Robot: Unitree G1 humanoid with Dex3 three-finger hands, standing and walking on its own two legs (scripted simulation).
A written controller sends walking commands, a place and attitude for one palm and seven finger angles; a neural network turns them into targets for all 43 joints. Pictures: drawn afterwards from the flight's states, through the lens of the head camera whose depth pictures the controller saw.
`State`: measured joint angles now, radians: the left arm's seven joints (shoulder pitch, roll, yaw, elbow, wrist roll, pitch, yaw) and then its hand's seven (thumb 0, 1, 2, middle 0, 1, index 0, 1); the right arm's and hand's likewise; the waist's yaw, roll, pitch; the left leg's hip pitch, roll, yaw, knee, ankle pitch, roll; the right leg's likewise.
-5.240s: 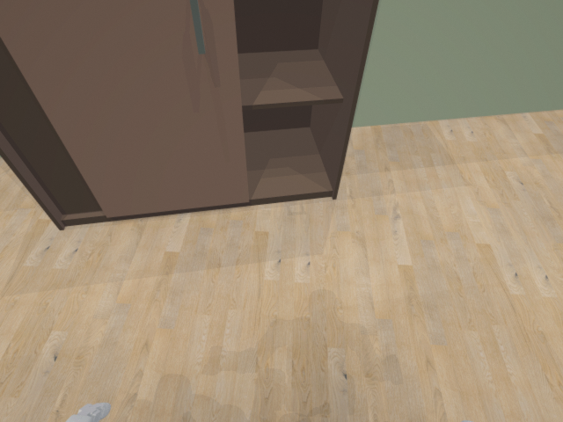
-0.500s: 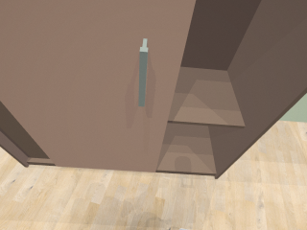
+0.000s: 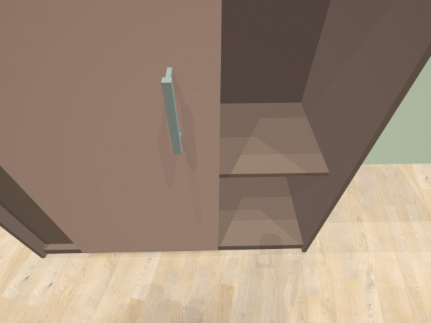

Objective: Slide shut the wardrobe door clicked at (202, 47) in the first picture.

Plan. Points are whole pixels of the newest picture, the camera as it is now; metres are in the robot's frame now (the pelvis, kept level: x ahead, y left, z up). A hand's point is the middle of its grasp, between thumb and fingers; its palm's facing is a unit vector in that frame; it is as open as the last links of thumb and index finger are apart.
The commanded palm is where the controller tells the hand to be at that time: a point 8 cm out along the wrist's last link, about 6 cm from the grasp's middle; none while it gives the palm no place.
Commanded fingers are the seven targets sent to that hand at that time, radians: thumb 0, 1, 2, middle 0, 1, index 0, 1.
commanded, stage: come to a stop and stand still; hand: left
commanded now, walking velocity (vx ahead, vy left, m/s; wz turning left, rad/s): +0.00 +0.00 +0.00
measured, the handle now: (173, 114) +0.52 +0.11 +0.11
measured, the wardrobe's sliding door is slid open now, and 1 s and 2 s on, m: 0.41 0.41 0.41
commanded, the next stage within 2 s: look again from close up in 1.28 s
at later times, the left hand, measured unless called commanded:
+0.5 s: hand out of the picture -0.01 +0.09 -0.17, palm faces +0.11 -0.98 -0.14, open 7.4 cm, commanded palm none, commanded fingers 0.00 0.90 0.90 -0.20 -0.30 -0.20 -0.30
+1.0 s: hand out of the picture +0.04 +0.15 -0.17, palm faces +0.07 -0.98 -0.21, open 7.4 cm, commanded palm none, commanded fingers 0.00 0.90 0.90 -0.20 -0.30 -0.20 -0.30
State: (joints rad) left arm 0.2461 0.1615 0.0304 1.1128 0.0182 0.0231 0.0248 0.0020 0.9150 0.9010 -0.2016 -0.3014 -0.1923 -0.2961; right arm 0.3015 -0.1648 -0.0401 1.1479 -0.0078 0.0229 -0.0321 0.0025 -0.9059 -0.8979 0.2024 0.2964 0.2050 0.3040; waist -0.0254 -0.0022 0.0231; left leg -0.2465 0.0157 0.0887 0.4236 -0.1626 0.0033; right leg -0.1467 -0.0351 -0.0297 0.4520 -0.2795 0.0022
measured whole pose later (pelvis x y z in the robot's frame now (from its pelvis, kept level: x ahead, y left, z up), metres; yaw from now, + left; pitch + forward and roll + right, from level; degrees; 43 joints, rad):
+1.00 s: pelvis +0.05 -0.02 +0.00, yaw +0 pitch -1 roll +1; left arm 0.29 0.15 0.02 1.14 0.01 -0.01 0.04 0.00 0.91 0.90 -0.20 -0.30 -0.19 -0.30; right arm 0.23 -0.16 0.01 1.14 -0.01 0.00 -0.05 0.01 -0.92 -0.90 0.20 0.30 0.20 0.30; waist 0.01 -0.01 0.03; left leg -0.16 0.04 0.05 0.42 -0.24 -0.04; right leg -0.04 0.00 -0.05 0.40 -0.35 -0.03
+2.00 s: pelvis +0.03 +0.02 +0.00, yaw -1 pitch +0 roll +1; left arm 0.29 0.21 0.00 1.07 0.02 0.00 0.03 0.00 0.91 0.90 -0.20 -0.30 -0.20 -0.30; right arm 0.25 -0.19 0.01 1.08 0.00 -0.02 -0.02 0.00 -0.91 -0.90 0.20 0.30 0.20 0.30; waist 0.01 -0.01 0.03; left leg -0.25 -0.02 0.07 0.49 -0.24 0.04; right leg -0.14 -0.06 -0.01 0.49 -0.35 0.04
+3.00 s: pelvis -0.02 -0.01 -0.05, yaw +1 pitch +7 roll -2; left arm 0.25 0.33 0.36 0.14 -0.36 -0.23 -0.41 0.01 0.22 0.61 -0.26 -0.74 -0.25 -0.74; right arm 0.26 -0.22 0.05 0.67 0.03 -0.29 -0.09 0.01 -0.90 -0.90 0.21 0.30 0.21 0.30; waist 0.00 0.05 -0.08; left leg -0.69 0.06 -0.03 0.92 -0.36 -0.03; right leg -0.54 0.02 -0.09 0.90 -0.49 -0.03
